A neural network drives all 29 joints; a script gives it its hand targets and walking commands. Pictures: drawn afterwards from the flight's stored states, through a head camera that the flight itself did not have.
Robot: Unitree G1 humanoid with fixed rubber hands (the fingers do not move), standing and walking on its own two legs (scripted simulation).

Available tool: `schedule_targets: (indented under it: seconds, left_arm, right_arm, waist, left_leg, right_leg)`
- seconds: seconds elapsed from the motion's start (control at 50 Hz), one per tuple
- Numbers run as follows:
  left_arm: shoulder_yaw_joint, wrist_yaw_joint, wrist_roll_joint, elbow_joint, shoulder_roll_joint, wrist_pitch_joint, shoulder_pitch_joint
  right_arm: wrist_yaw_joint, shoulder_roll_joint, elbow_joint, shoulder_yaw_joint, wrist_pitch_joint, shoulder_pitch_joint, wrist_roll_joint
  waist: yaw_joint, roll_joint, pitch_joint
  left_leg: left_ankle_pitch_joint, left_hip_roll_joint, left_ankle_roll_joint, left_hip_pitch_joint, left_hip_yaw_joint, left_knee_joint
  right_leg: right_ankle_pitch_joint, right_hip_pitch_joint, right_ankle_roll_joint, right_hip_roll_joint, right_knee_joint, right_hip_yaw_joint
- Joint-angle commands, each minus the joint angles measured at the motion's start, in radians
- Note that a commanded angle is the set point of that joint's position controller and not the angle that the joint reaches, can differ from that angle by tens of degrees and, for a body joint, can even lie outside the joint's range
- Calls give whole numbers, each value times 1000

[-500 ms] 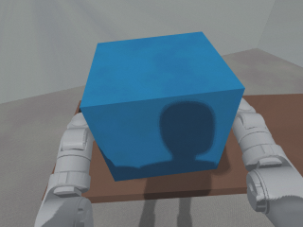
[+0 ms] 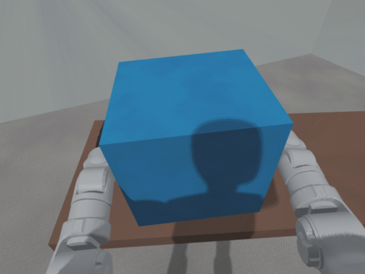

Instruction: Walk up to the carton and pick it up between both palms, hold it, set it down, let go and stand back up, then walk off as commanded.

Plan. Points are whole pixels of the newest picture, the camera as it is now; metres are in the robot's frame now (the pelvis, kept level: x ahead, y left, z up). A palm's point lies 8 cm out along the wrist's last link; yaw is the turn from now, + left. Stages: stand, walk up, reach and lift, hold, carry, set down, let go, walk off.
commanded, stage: set down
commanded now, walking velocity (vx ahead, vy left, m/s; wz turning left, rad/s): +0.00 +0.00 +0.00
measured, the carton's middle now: (190, 138) +0.40 -0.02 +0.13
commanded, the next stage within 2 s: none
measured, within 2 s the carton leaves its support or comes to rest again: rests again in 1.50 s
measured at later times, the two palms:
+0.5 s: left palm (111, 157) +0.38 +0.17 +0.10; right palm (271, 139) +0.40 -0.21 +0.13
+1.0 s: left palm (114, 166) +0.38 +0.17 +0.07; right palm (269, 147) +0.40 -0.21 +0.10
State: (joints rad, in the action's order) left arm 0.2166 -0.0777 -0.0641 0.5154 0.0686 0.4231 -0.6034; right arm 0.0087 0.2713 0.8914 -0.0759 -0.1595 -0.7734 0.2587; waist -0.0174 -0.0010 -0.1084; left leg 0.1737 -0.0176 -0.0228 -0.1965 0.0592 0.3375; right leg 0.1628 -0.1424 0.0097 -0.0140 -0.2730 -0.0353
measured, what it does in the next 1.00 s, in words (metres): stands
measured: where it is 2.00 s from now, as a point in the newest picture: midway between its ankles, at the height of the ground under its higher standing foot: outside the picture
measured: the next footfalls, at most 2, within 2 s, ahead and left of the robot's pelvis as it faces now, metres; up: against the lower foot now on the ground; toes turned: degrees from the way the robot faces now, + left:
none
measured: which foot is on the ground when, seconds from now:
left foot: down 0.00-1.00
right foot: down 0.00-1.00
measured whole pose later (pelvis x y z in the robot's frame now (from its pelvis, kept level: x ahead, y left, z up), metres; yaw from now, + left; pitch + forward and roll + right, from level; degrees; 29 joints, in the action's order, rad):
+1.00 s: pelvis +0.01 +0.00 +0.00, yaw +0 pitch +6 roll -1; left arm 0.22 -0.08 -0.06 0.64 0.04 0.16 -0.53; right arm 0.03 0.25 0.89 -0.09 0.01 -0.68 0.17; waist -0.02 0.00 -0.08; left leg 0.17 -0.02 -0.02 -0.26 0.06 0.34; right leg 0.16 -0.21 0.01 -0.01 -0.27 -0.04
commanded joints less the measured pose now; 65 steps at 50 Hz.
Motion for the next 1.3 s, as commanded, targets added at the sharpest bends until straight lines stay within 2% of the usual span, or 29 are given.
schedule_targets:
  seconds: [0.0, 0.16, 0.18, 0.2, 0.22, 0.28, 0.3, 0.34, 0.4, 0.44, 0.46, 0.48, 0.56, 0.6, 0.66, 0.7, 0.74, 0.78, 0.82, 0.88, 0.9, 0.98, 1.0, 1.06, 1.14, 1.2, 1.22, 1.26, 1.28]
  left_arm:
    - [-306, 161, 73, -171, -504, -158, -799]
    - [-341, 130, 65, -255, -530, -236, -829]
    - [-382, 129, 81, -273, -527, -246, -843]
    - [-393, 123, 87, -301, -531, -258, -855]
    - [-421, 115, 93, -289, -564, -258, -841]
    - [-331, 136, 44, -139, -516, -246, -739]
    - [-318, 153, 29, -79, -520, -239, -699]
    - [-337, 137, 41, -220, -523, -274, -762]
    - [-349, 133, 57, -168, -553, -281, -756]
    - [-344, 129, 49, -185, -524, -299, -796]
    - [-335, 132, 23, -132, -525, -294, -740]
    - [-347, 135, 38, -135, -536, -294, -712]
    - [-335, 130, 31, -144, -540, -326, -708]
    - [-312, 132, 22, -101, -521, -338, -751]
    - [-380, 131, 46, -150, -542, -358, -759]
    - [-345, 136, 29, -98, -526, -357, -706]
    - [-315, 143, 24, -23, -535, -359, -678]
    - [-344, 136, 16, -95, -532, -386, -674]
    - [-348, 127, 16, -125, -543, -390, -698]
    - [-370, 127, 46, -167, -546, -427, -768]
    - [-349, 124, 33, -148, -531, -420, -719]
    - [-386, 132, 35, -104, -558, -426, -646]
    - [-371, 129, 36, -115, -551, -442, -673]
    - [-333, 142, 9, -28, -535, -430, -608]
    - [-399, 133, 45, -134, -559, -471, -701]
    - [-350, 128, 20, -83, -543, -474, -647]
    - [-398, 129, 40, -50, -536, -472, -616]
    - [-333, 137, 16, 59, -500, -477, -601]
    - [-286, 145, -9, 105, -491, -479, -625]
  right_arm:
    - [135, -607, -255, 144, 62, -631, -186]
    - [160, -649, -254, 182, 118, -624, -171]
    - [156, -633, -258, 149, 125, -586, -184]
    - [152, -637, -269, 196, 137, -596, -177]
    - [156, -629, -239, 169, 143, -567, -193]
    - [160, -627, -192, 154, 131, -533, -211]
    - [146, -617, -198, 121, 128, -519, -221]
    - [151, -641, -256, 185, 149, -559, -198]
    - [161, -627, -209, 147, 157, -529, -232]
    - [161, -648, -242, 184, 167, -554, -209]
    - [164, -621, -169, 149, 163, -491, -213]
    - [160, -641, -241, 163, 179, -539, -220]
    - [164, -634, -207, 139, 185, -473, -248]
    - [171, -627, -198, 135, 188, -505, -240]
    - [165, -644, -229, 156, 209, -482, -236]
    - [161, -631, -212, 161, 218, -497, -238]
    - [161, -648, -208, 152, 213, -508, -261]
    - [166, -663, -233, 195, 234, -484, -234]
    - [165, -676, -216, 212, 231, -452, -233]
    - [164, -677, -248, 199, 244, -473, -234]
    - [162, -674, -191, 214, 230, -427, -239]
    - [166, -649, -231, 170, 262, -420, -241]
    - [161, -663, -247, 198, 272, -441, -242]
    - [160, -653, -229, 182, 265, -428, -250]
    - [161, -681, -283, 207, 295, -435, -254]
    - [159, -680, -223, 226, 283, -404, -253]
    - [159, -625, -225, 177, 297, -403, -251]
    - [146, -591, -219, 132, 294, -411, -294]
    - [152, -589, -140, 50, 285, -390, -333]
  waist:
    - [-32, 55, -376]
    - [10, -10, -529]
    - [-44, -45, -570]
    - [-28, -20, -570]
    - [-60, -37, -576]
    - [-16, 13, -425]
    - [-37, 28, -397]
    - [-13, -3, -502]
    - [-37, 12, -505]
    - [-10, 21, -507]
    - [-34, -18, -444]
    - [-4, 14, -480]
    - [-26, 6, -486]
    - [-6, 1, -473]
    - [-34, -15, -524]
    - [-18, 48, -528]
    - [-1, 57, -459]
    - [11, 35, -533]
    - [3, -20, -549]
    - [-24, 23, -632]
    - [1, 14, -536]
    - [-18, -36, -585]
    - [-7, 20, -616]
    - [-4, 40, -522]
    - [-15, 11, -645]
    - [15, 24, -559]
    - [-11, -5, -585]
    - [-19, 51, -529]
    - [-36, 25, -479]
  left_leg:
    - [-257, 34, -25, 201, -76, -31]
    - [-412, 23, -53, 250, -79, 7]
    - [-446, 19, -68, 306, -67, 20]
    - [-495, 15, -69, 336, -64, 29]
    - [-502, 15, -76, 334, -61, 38]
    - [-378, 16, -50, 265, -85, -15]
    - [-347, 27, -41, 223, -82, -14]
    - [-358, 25, -48, 240, -79, -7]
    - [-406, 6, -50, 315, -69, 10]
    - [-391, 17, -48, 248, -78, 8]
    - [-366, 16, -51, 263, -81, -3]
    - [-379, 17, -52, 245, -86, 3]
    - [-377, 16, -52, 236, -74, 1]
    - [-315, 22, -42, 197, -81, -6]
    - [-409, 20, -53, 230, -77, 16]
    - [-363, 24, -37, 206, -90, 0]
    - [-315, 25, -29, 145, -93, -5]
    - [-390, 28, -40, 169, -93, 8]
    - [-427, 30, -48, 178, -93, 21]
    - [-395, 22, -41, 181, -80, 23]
    - [-440, 28, -45, 168, -95, 20]
    - [-449, 26, -59, 163, -80, 28]
    - [-462, 22, -44, 164, -86, 32]
    - [-396, 24, -34, 148, -99, 12]
    - [-450, 28, -48, 143, -93, 38]
    - [-449, 23, -43, 132, -99, 25]
    - [-482, 24, -51, 144, -99, 39]
    - [-399, 31, -38, 100, -96, 24]
    - [-322, 27, -35, 109, -95, 1]
  right_leg:
    - [-325, 73, 43, -43, 0, 79]
    - [-428, 93, 30, -52, -37, 82]
    - [-427, 59, 27, -54, -35, 95]
    - [-436, 38, 32, -60, -30, 107]
    - [-432, 16, 19, -60, -22, 110]
    - [-385, 67, 28, -50, -9, 91]
    - [-415, 71, 38, -45, -14, 87]
    - [-425, 101, 40, -44, -36, 84]
    - [-360, 4, 22, -55, -9, 104]
    - [-416, 64, 35, -45, -24, 80]
    - [-376, 33, 31, -41, -13, 91]
    - [-440, 78, 32, -47, -31, 90]
    - [-436, 73, 28, -43, -29, 90]
    - [-399, 61, 36, -35, -30, 82]
    - [-464, 63, 35, -41, -38, 90]
    - [-461, 82, 36, -40, -28, 95]
    - [-470, 100, 44, -31, -43, 79]
    - [-530, 121, 42, -32, -59, 78]
    - [-552, 128, 40, -27, -65, 77]
    - [-560, 114, 42, -30, -69, 72]
    - [-578, 124, 48, -22, -67, 72]
    - [-580, 103, 36, -28, -69, 80]
    - [-598, 127, 40, -22, -70, 77]
    - [-590, 124, 51, -20, -64, 70]
    - [-628, 135, 48, -21, -86, 78]
    - [-611, 131, 49, -21, -77, 76]
    - [-643, 104, 42, -24, -83, 73]
    - [-628, 102, 44, -10, -70, 70]
    - [-498, 70, 32, -13, -53, 80]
